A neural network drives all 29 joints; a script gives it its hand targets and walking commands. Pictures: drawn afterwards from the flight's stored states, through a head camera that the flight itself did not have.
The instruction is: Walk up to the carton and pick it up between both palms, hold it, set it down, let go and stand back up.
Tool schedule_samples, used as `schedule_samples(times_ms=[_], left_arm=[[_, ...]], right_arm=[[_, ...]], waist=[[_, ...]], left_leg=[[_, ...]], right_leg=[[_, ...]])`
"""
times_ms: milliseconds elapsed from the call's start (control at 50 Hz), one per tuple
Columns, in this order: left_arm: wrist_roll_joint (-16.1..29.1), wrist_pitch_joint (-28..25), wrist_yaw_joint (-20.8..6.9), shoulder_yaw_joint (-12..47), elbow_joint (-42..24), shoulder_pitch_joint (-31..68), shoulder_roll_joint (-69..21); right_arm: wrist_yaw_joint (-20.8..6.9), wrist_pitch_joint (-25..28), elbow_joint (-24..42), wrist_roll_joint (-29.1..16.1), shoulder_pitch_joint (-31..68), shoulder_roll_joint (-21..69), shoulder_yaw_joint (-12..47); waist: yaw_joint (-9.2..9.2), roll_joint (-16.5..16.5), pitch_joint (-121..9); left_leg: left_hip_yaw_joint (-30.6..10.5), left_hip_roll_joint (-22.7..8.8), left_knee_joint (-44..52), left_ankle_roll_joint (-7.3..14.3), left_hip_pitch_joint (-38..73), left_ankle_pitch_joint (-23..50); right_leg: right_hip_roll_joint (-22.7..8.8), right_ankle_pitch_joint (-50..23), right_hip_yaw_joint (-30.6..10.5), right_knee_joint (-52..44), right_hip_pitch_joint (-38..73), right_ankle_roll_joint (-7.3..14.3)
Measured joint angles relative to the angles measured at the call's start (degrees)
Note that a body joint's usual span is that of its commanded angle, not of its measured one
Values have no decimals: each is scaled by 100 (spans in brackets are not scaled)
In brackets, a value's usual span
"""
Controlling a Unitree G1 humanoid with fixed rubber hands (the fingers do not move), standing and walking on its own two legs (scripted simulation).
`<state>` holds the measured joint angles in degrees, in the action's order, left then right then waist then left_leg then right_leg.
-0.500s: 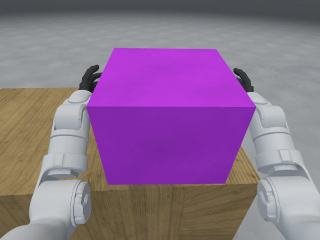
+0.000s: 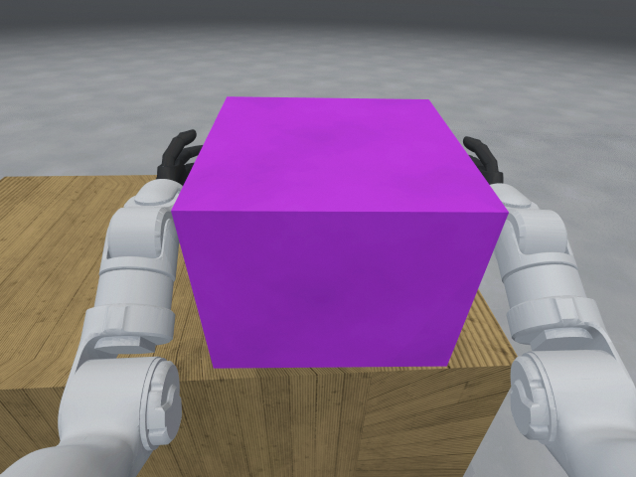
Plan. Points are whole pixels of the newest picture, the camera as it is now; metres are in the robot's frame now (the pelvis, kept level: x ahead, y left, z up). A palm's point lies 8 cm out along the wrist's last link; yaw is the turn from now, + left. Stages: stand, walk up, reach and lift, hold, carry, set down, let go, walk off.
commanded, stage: set down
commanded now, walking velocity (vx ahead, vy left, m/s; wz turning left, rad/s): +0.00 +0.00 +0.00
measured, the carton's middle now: (329, 222) +0.39 +0.00 +0.20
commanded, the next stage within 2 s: none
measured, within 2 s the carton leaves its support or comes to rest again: neither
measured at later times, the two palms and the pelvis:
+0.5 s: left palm (175, 192) +0.41 +0.21 +0.22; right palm (457, 194) +0.43 -0.17 +0.22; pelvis +0.02 +0.00 +0.00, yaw +0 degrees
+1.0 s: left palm (178, 199) +0.43 +0.22 +0.20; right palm (445, 200) +0.45 -0.17 +0.20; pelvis +0.04 +0.01 +0.00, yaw +0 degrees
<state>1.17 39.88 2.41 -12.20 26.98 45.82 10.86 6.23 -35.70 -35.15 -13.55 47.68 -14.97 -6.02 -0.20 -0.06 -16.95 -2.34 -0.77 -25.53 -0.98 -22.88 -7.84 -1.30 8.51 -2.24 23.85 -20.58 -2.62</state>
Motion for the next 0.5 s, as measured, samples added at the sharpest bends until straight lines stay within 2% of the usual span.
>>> schedule_samples(times_ms=[120,300,380,500], left_arm=[[-40,-100,-37,-152,102,16,-34],[-272,-937,-292,-510,514,103,-74],[-369,-1203,-408,-615,677,109,-75],[-375,-1514,-417,-642,714,92,-75]], right_arm=[[-23,93,-273,0,197,7,-1],[-198,1094,-891,198,333,191,-168],[-231,1362,-1035,312,333,262,-208],[-240,1726,-1131,314,334,294,-210]], waist=[[1,0,0],[0,0,31],[0,0,230],[0,0,459]], left_leg=[[0,0,0,1,0,-8],[2,-1,4,1,20,-54],[5,-3,14,3,128,-89],[8,-6,39,3,159,-130]], right_leg=[[0,5,0,-6,3,6],[0,44,-1,-30,32,16],[0,61,-1,-73,155,6],[0,70,-1,-159,214,-3]])
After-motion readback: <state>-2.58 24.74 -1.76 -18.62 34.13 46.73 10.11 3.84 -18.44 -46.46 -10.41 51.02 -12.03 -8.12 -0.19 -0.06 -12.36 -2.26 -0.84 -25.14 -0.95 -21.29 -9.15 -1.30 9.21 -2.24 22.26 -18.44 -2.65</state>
